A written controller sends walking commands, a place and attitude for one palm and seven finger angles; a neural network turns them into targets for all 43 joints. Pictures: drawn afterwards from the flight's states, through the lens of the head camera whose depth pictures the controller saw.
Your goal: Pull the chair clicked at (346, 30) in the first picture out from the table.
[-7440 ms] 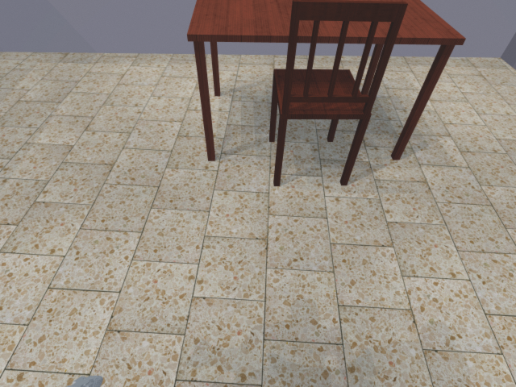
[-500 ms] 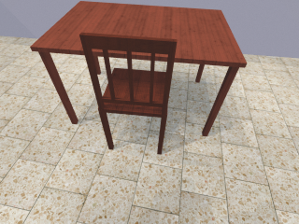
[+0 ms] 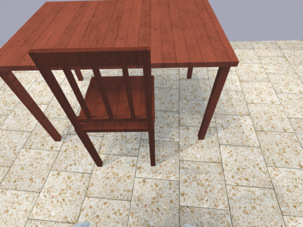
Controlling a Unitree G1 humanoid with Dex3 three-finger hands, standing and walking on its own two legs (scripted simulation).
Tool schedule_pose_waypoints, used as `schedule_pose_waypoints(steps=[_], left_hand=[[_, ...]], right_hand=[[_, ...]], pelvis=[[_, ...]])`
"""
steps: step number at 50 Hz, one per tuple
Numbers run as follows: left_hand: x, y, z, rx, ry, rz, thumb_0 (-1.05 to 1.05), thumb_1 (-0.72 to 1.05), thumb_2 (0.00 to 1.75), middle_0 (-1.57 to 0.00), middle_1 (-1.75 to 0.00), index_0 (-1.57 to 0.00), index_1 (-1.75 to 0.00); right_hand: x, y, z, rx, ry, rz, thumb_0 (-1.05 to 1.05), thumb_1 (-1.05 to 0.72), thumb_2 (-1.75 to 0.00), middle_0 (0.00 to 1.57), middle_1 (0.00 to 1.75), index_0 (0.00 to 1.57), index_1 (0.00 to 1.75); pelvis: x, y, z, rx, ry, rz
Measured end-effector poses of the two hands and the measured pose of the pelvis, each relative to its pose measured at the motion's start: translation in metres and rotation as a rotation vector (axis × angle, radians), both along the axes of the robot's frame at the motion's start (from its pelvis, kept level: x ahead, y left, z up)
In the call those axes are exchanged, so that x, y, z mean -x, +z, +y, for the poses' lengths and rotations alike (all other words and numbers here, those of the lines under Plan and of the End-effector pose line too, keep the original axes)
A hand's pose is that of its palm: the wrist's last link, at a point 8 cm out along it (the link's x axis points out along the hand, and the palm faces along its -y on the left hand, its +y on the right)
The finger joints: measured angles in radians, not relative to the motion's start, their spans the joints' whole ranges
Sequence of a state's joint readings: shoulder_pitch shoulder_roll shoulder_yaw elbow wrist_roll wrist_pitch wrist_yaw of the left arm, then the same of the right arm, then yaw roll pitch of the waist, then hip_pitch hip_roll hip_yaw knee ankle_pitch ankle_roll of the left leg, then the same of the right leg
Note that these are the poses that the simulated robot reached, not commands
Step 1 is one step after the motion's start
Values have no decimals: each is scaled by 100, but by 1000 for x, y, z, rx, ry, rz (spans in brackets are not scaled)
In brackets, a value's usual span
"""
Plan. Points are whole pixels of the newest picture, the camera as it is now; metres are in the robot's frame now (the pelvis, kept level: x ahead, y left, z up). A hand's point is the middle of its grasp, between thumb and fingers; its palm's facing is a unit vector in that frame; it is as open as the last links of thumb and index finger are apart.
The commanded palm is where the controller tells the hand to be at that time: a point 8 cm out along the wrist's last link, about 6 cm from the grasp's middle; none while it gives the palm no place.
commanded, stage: take the last steps up to it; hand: left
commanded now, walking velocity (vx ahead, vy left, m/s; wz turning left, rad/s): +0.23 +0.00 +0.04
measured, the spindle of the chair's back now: (103, 94) +0.60 +0.22 -0.06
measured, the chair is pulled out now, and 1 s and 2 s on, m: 0.00 0.00 0.00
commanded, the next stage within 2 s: come to a stop and stand still in 0.22 s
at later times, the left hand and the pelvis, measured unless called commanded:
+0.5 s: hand out of the picture +0.12 +0.19 -0.17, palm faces +0.04 -0.99 -0.14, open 7.3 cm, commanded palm none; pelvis +0.14 +0.02 +0.02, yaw -1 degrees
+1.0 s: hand (104, 218) +0.17 +0.15 -0.13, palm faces +0.04 -0.96 -0.27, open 7.3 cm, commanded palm none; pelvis +0.12 -0.03 +0.02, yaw +0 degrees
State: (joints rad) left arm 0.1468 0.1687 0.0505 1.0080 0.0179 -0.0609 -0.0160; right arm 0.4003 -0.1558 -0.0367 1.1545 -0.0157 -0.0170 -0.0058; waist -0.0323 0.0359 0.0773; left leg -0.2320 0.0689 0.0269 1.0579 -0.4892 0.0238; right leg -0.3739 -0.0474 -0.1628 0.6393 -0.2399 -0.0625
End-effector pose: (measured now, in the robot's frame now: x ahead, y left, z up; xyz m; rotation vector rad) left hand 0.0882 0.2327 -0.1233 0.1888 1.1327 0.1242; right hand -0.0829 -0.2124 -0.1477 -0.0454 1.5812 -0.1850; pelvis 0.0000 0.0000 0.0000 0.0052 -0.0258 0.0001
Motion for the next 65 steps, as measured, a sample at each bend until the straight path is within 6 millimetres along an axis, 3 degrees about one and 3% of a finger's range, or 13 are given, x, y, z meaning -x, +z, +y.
schedule_pose_waypoints(steps=[5,11,16,20,27,34,38,45,50,54,60,65], left_hand=[[-5,10,-8,-8,42,45,-1,94,90,-20,-30,-20,-30],[-3,5,-7,21,59,143,-1,94,90,-20,-30,-20,-30],[-1,-12,-3,73,105,221,0,92,90,-20,-30,-20,-30],[-8,-25,3,90,112,291,0,92,90,-20,-30,-20,-30],[-40,-14,4,65,88,306,0,92,90,-20,-30,-20,-30],[-70,-3,1,-19,70,241,0,91,90,-20,-30,-20,-30],[-76,2,-11,-70,53,200,0,91,90,-20,-30,-20,-30],[-78,18,-35,-55,47,162,0,91,90,-20,-30,-20,-30],[-73,23,-32,-55,75,129,0,92,90,-20,-30,-21,-30],[-57,20,-22,-48,92,139,0,92,90,-20,-30,-21,-30],[-25,-1,2,-8,108,211,0,91,90,-20,-30,-21,-30],[-12,-6,5,27,95,269,0,91,90,-20,-30,-20,-30]], right_hand=[[-93,13,-19,33,45,-166,1,-91,-90,20,30,20,30],[-193,29,-22,64,93,-335,1,-92,-90,20,30,20,30],[-253,35,-9,84,152,-398,1,-92,-90,20,30,20,30],[-277,33,8,94,165,-406,1,-92,-90,20,30,20,30],[-287,35,6,114,122,-346,-1,-95,-90,20,30,20,30],[-279,21,-20,82,90,-306,0,-93,-90,20,30,20,30],[-271,6,-39,46,61,-297,0,-92,-90,20,30,20,30],[-246,9,-54,19,57,-242,1,-91,-90,20,30,20,30],[-229,13,-56,24,85,-205,1,-91,-90,20,30,20,30],[-222,18,-50,37,109,-205,1,-91,-90,20,30,20,30],[-209,21,-27,78,118,-246,1,-91,-90,20,30,20,30],[-186,29,-1,62,98,-201,1,-91,-90,20,30,20,30]], pelvis=[[-31,15,-6,12,8,10],[-67,21,-3,25,6,20],[-101,15,11,44,2,11],[-124,9,20,23,-9,5],[-140,18,21,5,-22,4],[-138,15,-3,-9,-28,6],[-136,8,-23,-20,-29,2],[-130,20,-35,-34,-22,13],[-120,23,-33,-40,-6,23],[-110,24,-26,-38,-6,30],[-101,16,-3,6,-8,30],[-105,21,3,1,-4,28]])
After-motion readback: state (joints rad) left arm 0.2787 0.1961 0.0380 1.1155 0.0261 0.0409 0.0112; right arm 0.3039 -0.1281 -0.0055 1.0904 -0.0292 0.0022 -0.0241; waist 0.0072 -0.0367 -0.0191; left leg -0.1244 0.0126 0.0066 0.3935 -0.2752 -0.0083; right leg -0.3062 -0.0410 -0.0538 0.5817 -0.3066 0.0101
